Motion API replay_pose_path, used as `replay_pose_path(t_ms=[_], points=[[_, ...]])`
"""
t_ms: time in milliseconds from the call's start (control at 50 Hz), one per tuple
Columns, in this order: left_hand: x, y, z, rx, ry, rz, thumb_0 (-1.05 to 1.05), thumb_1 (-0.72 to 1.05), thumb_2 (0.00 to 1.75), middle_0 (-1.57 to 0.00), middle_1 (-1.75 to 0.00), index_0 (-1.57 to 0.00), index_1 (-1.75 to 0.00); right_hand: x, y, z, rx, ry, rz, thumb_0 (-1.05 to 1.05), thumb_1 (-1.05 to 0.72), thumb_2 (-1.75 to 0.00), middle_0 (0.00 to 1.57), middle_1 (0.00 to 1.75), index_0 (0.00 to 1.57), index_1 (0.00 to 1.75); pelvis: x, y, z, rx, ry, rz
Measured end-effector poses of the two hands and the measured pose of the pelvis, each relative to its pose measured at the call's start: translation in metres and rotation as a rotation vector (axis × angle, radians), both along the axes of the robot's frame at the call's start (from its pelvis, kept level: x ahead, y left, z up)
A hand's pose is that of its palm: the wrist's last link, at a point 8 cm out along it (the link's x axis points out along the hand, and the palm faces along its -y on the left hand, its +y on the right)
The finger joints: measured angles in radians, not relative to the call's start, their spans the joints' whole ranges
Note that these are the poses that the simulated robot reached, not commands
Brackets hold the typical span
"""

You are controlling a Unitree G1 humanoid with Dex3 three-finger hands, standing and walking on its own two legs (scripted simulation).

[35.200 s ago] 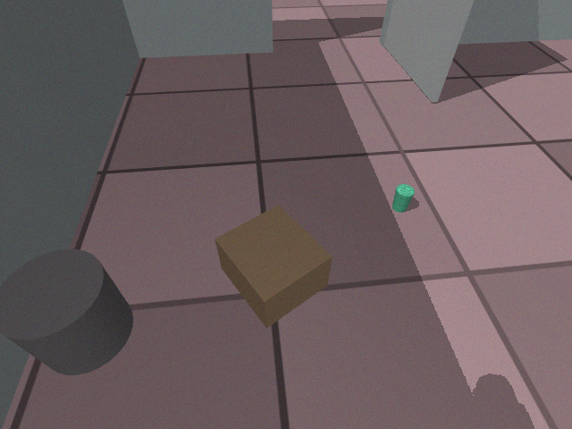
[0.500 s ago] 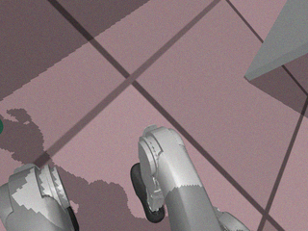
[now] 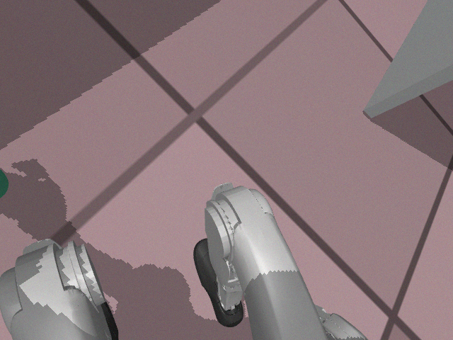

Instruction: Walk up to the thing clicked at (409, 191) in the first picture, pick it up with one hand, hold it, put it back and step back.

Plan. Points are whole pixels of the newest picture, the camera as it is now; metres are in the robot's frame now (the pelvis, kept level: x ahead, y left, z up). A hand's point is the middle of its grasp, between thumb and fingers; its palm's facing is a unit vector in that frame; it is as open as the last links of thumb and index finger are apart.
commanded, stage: close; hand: left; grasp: from above
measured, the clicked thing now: out of the picture +0.45 +0.30 -0.24
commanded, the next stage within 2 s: settle in 0.14 s
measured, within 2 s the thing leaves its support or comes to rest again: leaves its support in 0.68 s
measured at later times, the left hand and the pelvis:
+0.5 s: hand out of the picture +0.44 +0.30 -0.20, palm faces -0.44 -0.12 -0.89, open 11.3 cm; pelvis +0.00 +0.00 +0.00, yaw +1 degrees
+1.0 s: hand out of the picture +0.43 +0.31 -0.11, palm faces -0.47 -0.11 -0.88, open 10.9 cm; pelvis +0.01 +0.00 +0.06, yaw +5 degrees
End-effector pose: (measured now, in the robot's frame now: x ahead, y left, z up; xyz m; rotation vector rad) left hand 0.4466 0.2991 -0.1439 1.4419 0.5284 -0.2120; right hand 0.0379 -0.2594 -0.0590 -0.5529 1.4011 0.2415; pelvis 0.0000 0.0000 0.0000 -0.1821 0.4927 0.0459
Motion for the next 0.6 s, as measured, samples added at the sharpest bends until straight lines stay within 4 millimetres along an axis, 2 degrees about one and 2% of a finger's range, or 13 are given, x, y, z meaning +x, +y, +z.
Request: replay_pose_path(t_ms=[440, 600], points=[[0.001, 0.003, 0.003, 0.007, -0.004, -0.004, 0.00, -0.31, 0.97, -0.50, -1.00, -0.40, -1.00, 0.007, -0.003, 0.002, -0.015, -0.010, 0.000, 0.00, -0.93, -0.91, 0.20, 0.30, 0.20, 0.30, 0.001, 0.000, 0.003, 0.002, 0.011, 0.006], [0.003, 0.004, 0.011, 0.032, -0.038, -0.013, 0.00, -0.23, 0.96, -0.52, -1.04, -0.45, -1.03, 0.009, -0.002, 0.000, 0.000, -0.002, -0.040, 0.00, -0.94, -0.91, 0.20, 0.30, 0.20, 0.30, 0.003, 0.000, 0.006, 0.006, 0.035, 0.010]])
